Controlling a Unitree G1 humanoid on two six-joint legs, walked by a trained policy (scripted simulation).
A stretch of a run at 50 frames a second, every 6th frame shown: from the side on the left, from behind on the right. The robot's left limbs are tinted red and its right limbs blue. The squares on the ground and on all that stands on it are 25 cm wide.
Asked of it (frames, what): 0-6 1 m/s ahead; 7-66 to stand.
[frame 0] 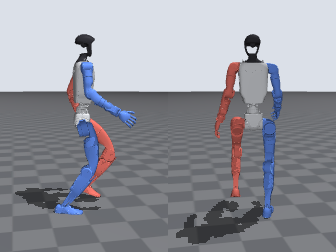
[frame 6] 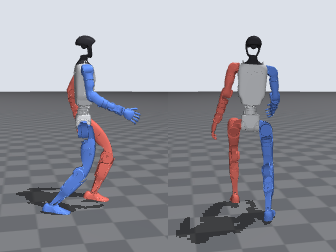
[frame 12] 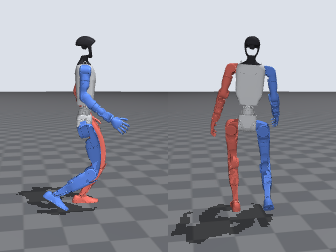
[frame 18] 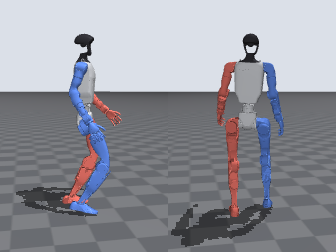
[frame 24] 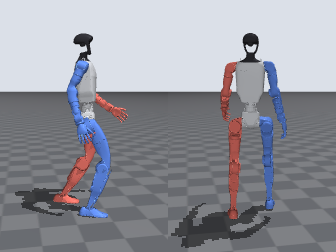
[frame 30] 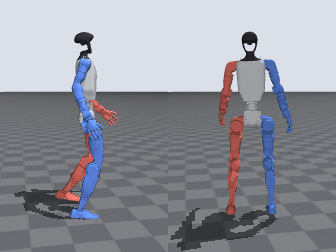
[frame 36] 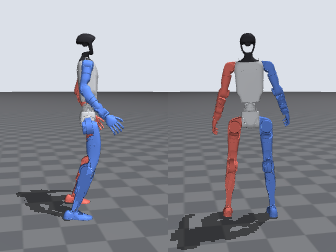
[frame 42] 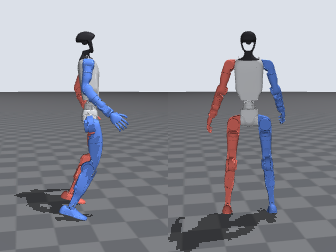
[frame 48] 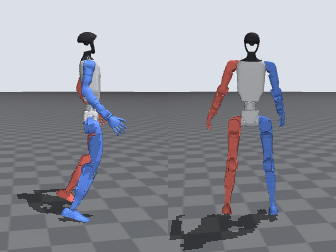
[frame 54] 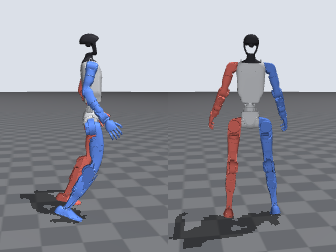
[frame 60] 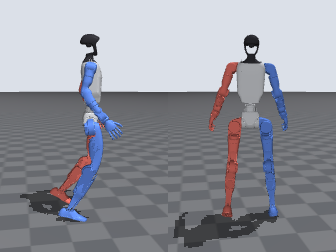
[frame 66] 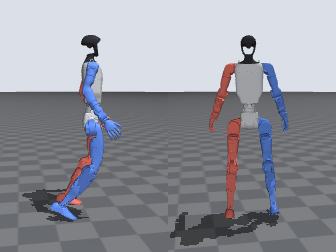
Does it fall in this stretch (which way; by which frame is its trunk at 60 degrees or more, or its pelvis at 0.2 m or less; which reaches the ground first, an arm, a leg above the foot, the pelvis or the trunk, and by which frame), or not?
no
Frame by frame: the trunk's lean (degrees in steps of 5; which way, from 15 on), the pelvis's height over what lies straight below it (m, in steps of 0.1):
0: 0, 0.7
6: 5, 0.7
12: 5, 0.7
18: 5, 0.8
24: 5, 0.8
30: 5, 0.8
36: 5, 0.8
42: 5, 0.8
48: 5, 0.8
54: 5, 0.8
60: 5, 0.8
66: 5, 0.8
